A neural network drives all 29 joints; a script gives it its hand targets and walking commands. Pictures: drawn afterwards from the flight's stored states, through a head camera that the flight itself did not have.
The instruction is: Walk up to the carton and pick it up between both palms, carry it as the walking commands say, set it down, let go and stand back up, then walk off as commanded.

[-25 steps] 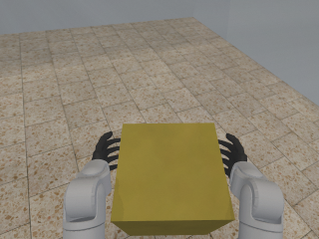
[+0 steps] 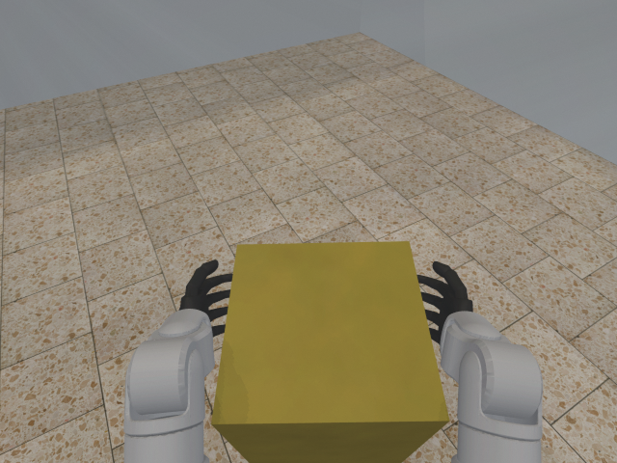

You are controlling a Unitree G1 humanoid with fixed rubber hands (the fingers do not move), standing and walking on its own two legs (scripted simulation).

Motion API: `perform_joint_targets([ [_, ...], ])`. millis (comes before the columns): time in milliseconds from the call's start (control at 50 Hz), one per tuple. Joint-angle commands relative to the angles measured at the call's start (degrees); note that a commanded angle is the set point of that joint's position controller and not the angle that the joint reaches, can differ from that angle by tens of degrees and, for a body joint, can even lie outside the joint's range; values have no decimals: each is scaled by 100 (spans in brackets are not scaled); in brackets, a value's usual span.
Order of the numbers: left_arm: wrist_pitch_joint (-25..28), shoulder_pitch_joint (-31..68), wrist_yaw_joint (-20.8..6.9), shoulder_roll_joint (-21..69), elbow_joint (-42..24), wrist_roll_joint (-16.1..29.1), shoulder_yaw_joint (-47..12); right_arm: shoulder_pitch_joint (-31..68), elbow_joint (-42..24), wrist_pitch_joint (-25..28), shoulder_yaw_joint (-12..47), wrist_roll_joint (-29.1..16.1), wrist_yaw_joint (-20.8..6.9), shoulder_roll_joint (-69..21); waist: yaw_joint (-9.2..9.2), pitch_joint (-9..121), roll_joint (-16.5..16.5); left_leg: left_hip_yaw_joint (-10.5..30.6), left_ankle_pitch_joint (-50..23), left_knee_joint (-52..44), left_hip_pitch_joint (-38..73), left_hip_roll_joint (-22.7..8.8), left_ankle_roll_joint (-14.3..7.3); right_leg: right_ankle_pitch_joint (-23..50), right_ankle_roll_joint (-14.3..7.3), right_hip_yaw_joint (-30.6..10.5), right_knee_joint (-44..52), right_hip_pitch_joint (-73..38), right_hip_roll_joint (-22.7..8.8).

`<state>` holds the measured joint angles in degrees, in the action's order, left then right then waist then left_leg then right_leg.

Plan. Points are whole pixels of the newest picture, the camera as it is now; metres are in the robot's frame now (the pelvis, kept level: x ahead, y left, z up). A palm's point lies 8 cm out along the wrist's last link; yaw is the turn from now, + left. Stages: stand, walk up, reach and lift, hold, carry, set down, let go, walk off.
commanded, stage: carry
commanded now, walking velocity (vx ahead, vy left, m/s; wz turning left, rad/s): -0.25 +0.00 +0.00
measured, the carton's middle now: (324, 361) +0.27 -0.01 +0.01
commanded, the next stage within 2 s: none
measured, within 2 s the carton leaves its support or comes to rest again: neither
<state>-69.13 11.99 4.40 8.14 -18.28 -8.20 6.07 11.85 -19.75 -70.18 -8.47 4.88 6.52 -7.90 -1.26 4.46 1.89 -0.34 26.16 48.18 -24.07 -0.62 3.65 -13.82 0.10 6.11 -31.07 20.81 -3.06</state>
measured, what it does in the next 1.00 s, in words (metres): walks backwards: left foot, then right foot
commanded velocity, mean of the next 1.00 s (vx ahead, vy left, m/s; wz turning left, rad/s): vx -0.25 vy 0.00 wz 0.00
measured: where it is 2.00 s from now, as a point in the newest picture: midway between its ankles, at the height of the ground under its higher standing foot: outside the picture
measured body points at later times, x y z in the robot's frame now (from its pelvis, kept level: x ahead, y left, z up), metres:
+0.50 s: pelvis -0.19 +0.03 +0.01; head -0.18 +0.06 +0.45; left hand +0.10 +0.18 +0.08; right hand +0.10 -0.12 +0.09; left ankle -0.05 +0.11 -0.73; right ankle -0.27 -0.10 -0.69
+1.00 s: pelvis -0.37 +0.06 +0.00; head -0.36 +0.07 +0.44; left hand -0.08 +0.22 +0.06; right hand -0.08 -0.09 +0.07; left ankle -0.41 +0.15 -0.74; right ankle -0.29 -0.08 -0.73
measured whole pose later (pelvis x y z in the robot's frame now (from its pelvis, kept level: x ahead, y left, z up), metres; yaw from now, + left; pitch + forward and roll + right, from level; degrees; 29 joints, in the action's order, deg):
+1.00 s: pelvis -0.37 +0.06 +0.00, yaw +1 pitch +3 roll +0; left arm -69.0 12.1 4.2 8.1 -17.1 -8.5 6.9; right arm 12.0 -17.6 -69.3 -8.0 5.3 6.4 -8.1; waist 0.3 2.4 -1.9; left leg -3.0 21.4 32.6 -15.3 0.8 0.6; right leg -8.5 0.9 5.4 -31.3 25.4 -4.7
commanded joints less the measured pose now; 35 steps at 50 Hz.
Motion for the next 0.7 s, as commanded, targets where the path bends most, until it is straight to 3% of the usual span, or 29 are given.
perform_joint_targets([
  [0, -37, 1964, -1336, 5163, -213, 2206, -3742, 2146, 90, -95, 4343, -2337, -1720, -5123, 200, 1627, -1597, -292, -750, -1936, 50, 69, -121, 4403, -895, -1246, -5, -2032, -1360],
  [20, -43, 1993, -1346, 5210, -222, 2224, -3873, 2145, -33, -54, 4313, -2307, -1709, -5208, 154, 1698, -1335, -294, -1689, -2787, 598, -91, -130, 3965, -646, -1050, -175, -1706, -1210],
  [40, -19, 1930, -1334, 5214, -276, 2264, -3933, 1951, -43, -34, 4184, -2257, -1715, -5142, 156, 1898, -905, -12, -1933, -3036, 1528, -420, -139, 2838, -386, -871, -446, -975, -973],
  [60, -24, 2219, -1371, 5366, -558, 2360, -4144, 2146, -99, 72, 4204, -2186, -1732, -5155, 114, 1618, 858, 1140, -4549, -2401, 2077, -1573, -761, 1034, 69, -206, -968, 577, -266],
  [80, -8, 2570, -1380, 5301, -881, 2545, -4263, 1983, -102, 158, 4255, -2188, -1717, -5343, 9, 1613, 2140, 1886, -5786, -2578, 1761, -2315, -1534, -2012, 199, 24, -2174, 955, 153],
  [100, 27, 2637, -1372, 5570, -794, 2723, -4505, 2016, -244, 161, 4170, -2218, -1711, -5318, 36, 1461, 1738, 1765, -5917, -2646, 1401, -2373, -1616, -2532, 148, -628, -3188, 1014, 230],
  [120, 124, 2761, -1364, 5473, -960, 2765, -4482, 2347, -643, 199, 4161, -2185, -1694, -5317, 24, 1465, 762, 1331, -5558, -2444, 1374, -2098, -1547, -2263, 117, -912, -3627, 1044, 326],
  [140, 146, 2621, -1347, 5455, -979, 2824, -4546, 2268, -597, 196, 4157, -2180, -1681, -5255, 27, 1444, 487, 989, -5505, -2296, 1398, -1842, -1319, -1906, 123, -910, -3903, 1170, 340],
  [180, 165, 2706, -1264, 5438, -1132, 2825, -4653, 1949, -661, 234, 4015, -2084, -1689, -5134, 68, 1741, 570, 724, -4403, -2299, 1807, -1421, -854, -1248, 278, -904, -4119, 1407, 495],
  [220, 111, 2201, -1188, 5310, -1076, 2699, -4588, 1778, -707, 203, 3926, -2106, -1698, -4981, 66, 1839, 782, 646, -3808, -2378, 1884, -1285, -772, -1075, 488, -856, -4168, 1341, 579],
  [240, 97, 2193, -1138, 5192, -1139, 2666, -4562, 1670, -581, 189, 3893, -2113, -1714, -4905, 62, 1886, 1152, 741, -3441, -2491, 2011, -1259, -717, -1034, 576, -915, -4085, 1395, 587],
  [280, -5, 2022, -1125, 5181, -943, 2582, -4512, 1476, -329, 133, 3824, -2017, -1747, -4829, 128, 1808, 1251, 876, -2203, -2848, 1837, -1240, -766, -1098, 603, -719, -3381, 1092, 583],
  [300, -36, 1993, -1129, 5210, -868, 2526, -4463, 1510, -363, 121, 3795, -2023, -1787, -4834, 106, 1700, 1365, 924, -2030, -2975, 1729, -1266, -851, -1228, 605, -593, -3051, 965, 581],
  [360, -73, 1835, -1203, 5179, -532, 2401, -4308, 1642, -243, 86, 3826, -1943, -1863, -4770, 139, 1598, 1141, 1267, -1714, -3319, 1616, -1466, -929, -1700, 399, -444, -2188, 436, 595],
  [380, -71, 1933, -1230, 5228, -574, 2400, -4260, 1739, -220, 83, 3898, -1988, -1882, -4919, 120, 1580, 1365, 1336, -1839, -3357, 1667, -1498, -1025, -1819, 313, -496, -1683, 341, 548],
  [400, -80, 1953, -1254, 5326, -371, 2412, -4283, 1759, -183, 90, 3846, -2015, -1905, -4840, 120, 1522, 1413, 1288, -1609, -3500, 1529, -1448, -962, -1830, 272, -385, -1628, 123, 622],
  [420, -37, 2134, -1290, 5243, -521, 2448, -4249, 1948, -182, 95, 3984, -2043, -1927, -5035, 117, 1501, 1253, 1418, -1422, -3625, 1489, -1511, -951, -1808, 163, -398, -1285, -78, 636],
  [440, -31, 2128, -1300, 5291, -471, 2468, -4219, 1954, -190, 116, 4035, -2081, -1924, -5007, 100, 1643, 1333, 1363, -1292, -3750, 1527, -1546, -983, -1733, 81, -328, -829, -310, 632],
  [460, 15, 2054, -1305, 5207, -500, 2429, -4203, 1940, -309, 145, 4074, -2083, -1920, -4982, 132, 1582, 1139, 1267, -1192, -3812, 1474, -1486, -896, -1680, 6, -229, -553, -497, 686],
  [480, 29, 2069, -1315, 5186, -546, 2445, -4206, 1959, -221, 132, 4111, -2103, -1920, -5039, 184, 1648, 1314, 1156, -1016, -3987, 1391, -1372, -722, -1513, -86, -81, -44, -894, 748],
  [520, -21, 1906, -1307, 5198, -518, 2407, -4114, 2147, -457, 100, 4208, -2147, -1869, -5028, 320, 1577, 1082, 488, -880, -3905, 891, -920, -166, -1042, -226, 198, 1450, -1946, 690],
  [540, -67, 1781, -1326, 5165, -322, 2380, -4018, 2183, -469, 78, 4206, -2129, -1855, -4901, 299, 1384, 273, 322, -781, -3262, 442, -808, -71, -1050, -265, -283, 1978, -2186, 303],
  [560, -79, 1706, -1351, 5019, -365, 2322, -3914, 2191, -456, 60, 4298, -2098, -1856, -4814, 248, 1404, -844, 86, -687, -2029, -211, -580, -151, -1321, -209, -1748, 2109, -2268, -993],
  [580, -39, 2007, -1335, 5025, -432, 2338, -3959, 2253, -552, 29, 4334, -2204, -1852, -4781, 276, 881, -1782, -535, 296, -305, -833, -45, 114, -1089, -956, -2852, 2323, -822, -2331],
  [600, -65, 2336, -1361, 5218, -443, 2475, -4104, 2917, -776, -4, 4404, -2318, -1834, -5016, 266, 404, -1478, 384, 180, 1186, -508, -232, -33, -1103, -1369, -2287, 2383, 404, -2400],
  [620, -93, 2351, -1399, 5206, -602, 2541, -4060, 2635, -428, -68, 4528, -2385, -1783, -5174, 152, 377, -924, 516, -210, 1680, -597, 59, -97, -950, -931, -1437, 2188, 483, -1699],
  [640, -89, 2483, -1422, 5123, -795, 2579, -4030, 2616, -506, -52, 4538, -2463, -1765, -5201, 84, 391, -616, 526, -471, 2041, -590, 195, -124, -452, -593, -867, 1914, 521, -1305],
  [660, -94, 2340, -1417, 5118, -616, 2555, -3892, 2796, -575, -24, 4569, -2489, -1741, -5237, 81, 511, -582, 513, -957, 2126, -790, 102, -138, 638, -363, -561, 1489, 9, -1011],
  [680, -104, 2192, -1392, 5112, -516, 2556, -3828, 2673, -439, -40, 4559, -2493, -1690, -5219, 90, 787, -655, 355, -985, 2237, -953, 137, -92, 2329, -380, -403, 1038, -576, -949],
])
